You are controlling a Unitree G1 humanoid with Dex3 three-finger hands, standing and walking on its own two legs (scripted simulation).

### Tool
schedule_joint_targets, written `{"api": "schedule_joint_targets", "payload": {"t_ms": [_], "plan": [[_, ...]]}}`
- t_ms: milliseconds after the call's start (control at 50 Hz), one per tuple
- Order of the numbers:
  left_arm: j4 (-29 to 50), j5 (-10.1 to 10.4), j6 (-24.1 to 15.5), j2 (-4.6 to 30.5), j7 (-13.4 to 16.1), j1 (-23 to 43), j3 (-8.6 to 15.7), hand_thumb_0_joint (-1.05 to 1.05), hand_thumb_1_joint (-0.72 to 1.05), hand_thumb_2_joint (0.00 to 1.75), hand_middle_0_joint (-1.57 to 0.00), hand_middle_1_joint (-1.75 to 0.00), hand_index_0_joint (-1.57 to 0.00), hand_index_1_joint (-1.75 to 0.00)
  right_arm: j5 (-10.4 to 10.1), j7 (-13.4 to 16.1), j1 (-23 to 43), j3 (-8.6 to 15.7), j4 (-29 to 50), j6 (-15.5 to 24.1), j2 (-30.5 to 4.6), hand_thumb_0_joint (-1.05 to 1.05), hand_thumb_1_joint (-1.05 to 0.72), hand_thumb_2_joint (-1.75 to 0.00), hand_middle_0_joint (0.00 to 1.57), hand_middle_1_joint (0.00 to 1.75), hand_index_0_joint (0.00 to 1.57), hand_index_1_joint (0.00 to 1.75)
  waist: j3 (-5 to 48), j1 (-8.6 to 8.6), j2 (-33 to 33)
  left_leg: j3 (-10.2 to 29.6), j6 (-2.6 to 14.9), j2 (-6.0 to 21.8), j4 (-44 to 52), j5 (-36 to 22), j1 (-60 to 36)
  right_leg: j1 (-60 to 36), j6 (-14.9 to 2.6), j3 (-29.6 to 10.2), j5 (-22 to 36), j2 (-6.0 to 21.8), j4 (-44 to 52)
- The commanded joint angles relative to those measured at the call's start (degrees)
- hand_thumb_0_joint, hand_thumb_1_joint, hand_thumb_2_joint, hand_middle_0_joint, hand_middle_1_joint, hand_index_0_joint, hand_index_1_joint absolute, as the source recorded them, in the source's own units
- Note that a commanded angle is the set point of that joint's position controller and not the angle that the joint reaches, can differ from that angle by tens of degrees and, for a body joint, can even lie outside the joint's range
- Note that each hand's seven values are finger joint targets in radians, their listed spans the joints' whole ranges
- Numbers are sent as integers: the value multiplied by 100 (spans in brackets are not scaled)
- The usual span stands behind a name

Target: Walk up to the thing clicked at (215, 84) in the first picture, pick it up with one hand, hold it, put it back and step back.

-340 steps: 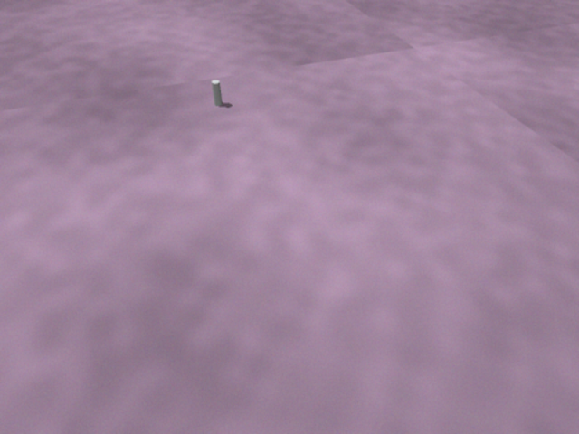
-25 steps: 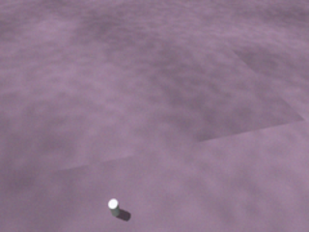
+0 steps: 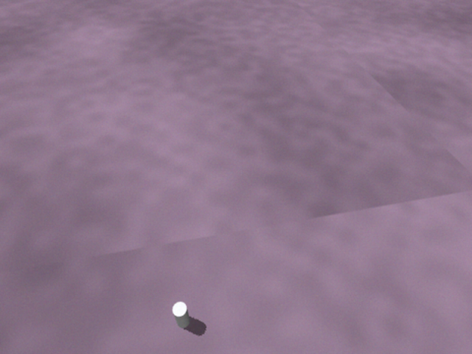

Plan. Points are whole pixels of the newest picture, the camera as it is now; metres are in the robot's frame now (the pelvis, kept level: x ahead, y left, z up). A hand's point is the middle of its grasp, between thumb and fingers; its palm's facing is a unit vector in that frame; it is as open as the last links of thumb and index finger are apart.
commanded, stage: walk up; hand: left
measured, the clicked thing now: (181, 315) +0.38 +0.17 -0.69
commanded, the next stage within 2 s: stand in 0.40 s
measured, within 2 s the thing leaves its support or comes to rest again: neither
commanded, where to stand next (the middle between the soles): +0.03 -0.02 m, yaw -3 degrees
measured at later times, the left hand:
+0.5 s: hand out of the picture +0.08 +0.26 -0.15, palm faces +0.01 -0.94 -0.34, open 7.4 cm
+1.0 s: hand out of the picture +0.04 +0.25 -0.15, palm faces -0.03 -0.94 -0.34, open 7.4 cm
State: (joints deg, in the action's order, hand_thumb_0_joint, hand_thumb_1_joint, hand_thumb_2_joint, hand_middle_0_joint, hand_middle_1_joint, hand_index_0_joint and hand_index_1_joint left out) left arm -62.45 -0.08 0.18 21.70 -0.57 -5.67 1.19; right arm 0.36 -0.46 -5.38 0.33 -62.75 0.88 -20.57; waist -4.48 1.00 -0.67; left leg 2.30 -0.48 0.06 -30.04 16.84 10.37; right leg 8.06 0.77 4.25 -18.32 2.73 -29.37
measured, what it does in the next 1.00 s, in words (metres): stands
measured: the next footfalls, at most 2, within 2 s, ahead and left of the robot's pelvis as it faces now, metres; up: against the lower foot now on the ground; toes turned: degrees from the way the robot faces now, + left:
none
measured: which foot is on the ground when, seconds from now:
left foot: down 0.00-1.00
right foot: down 0.00-1.00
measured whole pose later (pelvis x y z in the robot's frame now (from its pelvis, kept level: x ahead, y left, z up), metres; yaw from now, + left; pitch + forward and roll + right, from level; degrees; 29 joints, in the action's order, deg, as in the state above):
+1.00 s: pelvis -0.04 -0.01 +0.01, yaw -1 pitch -3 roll +0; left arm -65.7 -0.7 -0.2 20.3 -0.7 -6.1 0.6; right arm 0.8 -0.9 -6.4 0.3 -65.7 0.2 -19.9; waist -3.2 0.1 0.1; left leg 2.0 -1.5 1.2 -18.9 7.8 8.5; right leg 6.7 0.2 4.1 -9.4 1.4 -18.7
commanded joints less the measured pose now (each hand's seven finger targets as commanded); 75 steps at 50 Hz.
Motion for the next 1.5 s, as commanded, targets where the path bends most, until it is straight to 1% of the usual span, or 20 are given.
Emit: {"api": "schedule_joint_targets", "payload": {"t_ms": [0, 20, 140, 180, 240, 360, 380, 420, 500, 540, 620, 720, 760, 840, 880, 1020, 1160, 1200, 1320, 1480], "plan": [[376, -23, -153, 1214, 70, 271, 226, 0, 90, 90, -20, -30, -20, -30, -19, 101, 225, 270, 350, 116, -1400, 0, -90, -90, 20, 30, 20, 30, 613, -45, 237, 532, 500, 588, 507, -1879, -14, -225, -312, -332, 1248, 301, 413], [387, -30, -149, 1220, 65, 268, 224, 0, 90, 90, -20, -30, -20, -30, -20, 104, 267, 278, 368, 112, -1417, 0, -90, -90, 20, 30, 20, 30, 580, -46, 306, 506, 494, 560, 547, -1732, 27, -247, -328, -352, 1192, 323, 445], [400, -30, -163, 1268, 68, 206, 260, 0, 90, 90, -20, -30, -20, -30, -7, 96, 256, 243, 404, 112, -1295, 0, -90, -90, 20, 30, 20, 30, 659, -31, 123, 306, 387, 383, 400, -1731, 56, -417, -395, -482, 1410, 465, 578], [383, -33, -153, 1271, 72, 234, 280, 0, 90, 90, -20, -30, -20, -30, -7, 98, 241, 254, 404, 109, -1266, 0, -90, -90, 20, 30, 20, 30, 654, -51, 15, 289, 383, 379, 357, -1800, 34, -383, -395, -459, 1437, 457, 593], [454, -39, -144, 1231, 62, 339, 270, 0, 90, 90, -20, -30, -20, -30, -4, 99, 209, 265, 387, 111, -1317, 0, -90, -90, 20, 30, 20, 30, 548, -90, 89, 341, 391, 381, 499, -1590, 85, -306, -388, -451, 1102, 440, 636], [451, -40, -142, 1182, 48, 258, 280, 0, 90, 90, -20, -30, -20, -30, 5, 97, 242, 268, 409, 122, -1324, 0, -90, -90, 20, 30, 20, 30, 536, -46, 164, 469, 418, 451, 611, -1529, 68, -304, -353, -412, 1007, 385, 662], [316, 14, -138, 1003, 67, 392, 180, 0, 90, 90, -20, -30, -20, -30, -8, 115, 544, 203, 411, 98, -1213, 0, -90, -90, 20, 30, 20, 30, 405, -45, 279, 489, 282, 649, 857, -2184, 13, -208, -257, -577, 1643, 549, 945], [295, 13, -147, 1074, 82, 344, 198, 0, 90, 90, -20, -30, -20, -30, -28, 125, 464, 202, 392, 92, -1201, 0, -90, -90, 20, 30, 20, 30, 631, -65, 155, 496, 199, 672, 801, -2814, -292, -407, -208, -490, 2256, 540, 920], [169, -4, -162, 1076, 103, 319, 179, 0, 90, 90, -20, -30, -20, -30, -35, 137, 390, 198, 269, 69, -1215, 0, -90, -90, 20, 30, 20, 30, 894, -97, 119, 402, 172, 708, 950, -2742, -577, -623, -179, -461, 2286, 545, 1027], [125, -2, -174, 1067, 101, 333, 173, 0, 90, 90, -20, -30, -20, -30, -44, 130, 393, 178, 238, 67, -1166, 0, -90, -90, 20, 30, 20, 30, 1001, -103, 88, 374, 164, 722, 1051, -2555, -618, -706, -168, -480, 2135, 564, 1113], [52, -7, -183, 1076, 88, 387, 145, 0, 90, 90, -20, -30, -20, -30, -15, 102, 449, 156, 165, 51, -1146, 0, -90, -90, 20, 30, 20, 30, 741, -97, 19, 368, 98, 678, 1319, -1887, -438, -520, -152, -520, 1497, 537, 1353], [-12, -28, -194, 1032, 75, 375, 128, 0, 90, 90, -20, -30, -20, -30, 0, 73, 475, 162, 92, 63, -1175, 0, -90, -90, 20, 30, 20, 30, 558, -87, 121, 394, 103, 673, 1473, -1256, -286, -387, -137, -593, 963, 559, 1544], [-13, -46, -207, 1077, 79, 347, 130, 0, 90, 90, -20, -30, -20, -30, 7, 56, 479, 177, 94, 64, -1137, 0, -90, -90, 20, 30, 20, 30, 545, -83, 19, 406, 95, 670, 1483, -1245, -296, -314, -141, -600, 856, 563, 1583], [0, -62, -191, 1082, 71, 357, 132, 0, 90, 90, -20, -30, -20, -30, 22, 36, 340, 191, 60, 53, -1158, 0, -90, -90, 20, 30, 20, 30, 297, -107, 31, 396, 97, 587, 1487, -574, -102, 9, -125, -698, -80, 555, 1793], [17, -79, -185, 1127, 66, 337, 141, 0, 90, 90, -20, -30, -20, -30, 30, 21, 266, 187, 69, 46, -1118, 0, -90, -90, 20, 30, 20, 30, 234, -122, 17, 412, 106, 571, 1503, -385, -54, 144, -136, -726, -327, 548, 1823], [51, -48, -196, 1070, 57, 253, 134, 0, 90, 90, -20, -30, -20, -30, 35, 47, 250, 195, 91, 81, -1153, 0, -90, -90, 20, 30, 20, 30, 577, -76, 169, 460, 130, 695, 1479, -921, -180, -141, -180, -701, 477, 554, 1574], [53, -28, -190, 1070, 53, 151, 112, 0, 90, 90, -20, -30, -20, -30, 25, 62, 126, 164, 57, 82, -1178, 0, -90, -90, 20, 30, 20, 30, 570, -84, 239, 453, 113, 705, 1457, -1054, -125, -201, -193, -706, 685, 550, 1499], [48, -38, -186, 1098, 59, 175, 111, 0, 90, 90, -20, -30, -20, -30, 25, 65, 107, 152, 56, 67, -1135, 0, -90, -90, 20, 30, 20, 30, 521, -92, 86, 442, 100, 691, 1463, -1047, -106, -149, -193, -702, 583, 545, 1516], [43, -30, -190, 1087, 59, 118, 102, 0, 90, 90, -20, -30, -20, -30, 15, 74, 84, 129, 42, 82, -1182, 0, -90, -90, 20, 30, 20, 30, 602, -76, 157, 435, 114, 735, 1447, -1345, -210, -233, -197, -675, 991, 551, 1433], [49, -31, -205, 1066, 66, 126, 95, 0, 90, 90, -20, -30, -20, -30, 15, 70, 115, 122, 71, 75, -1175, 0, -90, -90, 20, 30, 20, 30, 540, -95, 29, 386, 88, 721, 1415, -1384, -261, -183, -160, -648, 1067, 546, 1477]]}}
